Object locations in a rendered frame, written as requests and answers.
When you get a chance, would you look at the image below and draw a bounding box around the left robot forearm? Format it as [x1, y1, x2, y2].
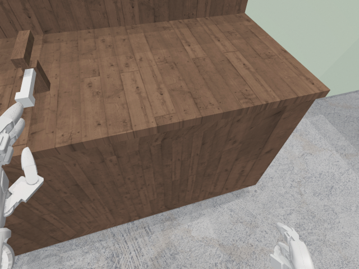
[0, 228, 15, 269]

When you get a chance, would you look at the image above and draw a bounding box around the robot right hand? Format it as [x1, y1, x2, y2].
[270, 222, 314, 269]

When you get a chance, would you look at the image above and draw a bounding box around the tap lever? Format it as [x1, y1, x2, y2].
[15, 68, 36, 108]

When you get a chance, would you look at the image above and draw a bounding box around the counter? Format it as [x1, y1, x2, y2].
[0, 0, 330, 256]

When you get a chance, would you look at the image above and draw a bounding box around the robot left hand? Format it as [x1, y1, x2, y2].
[0, 102, 44, 228]

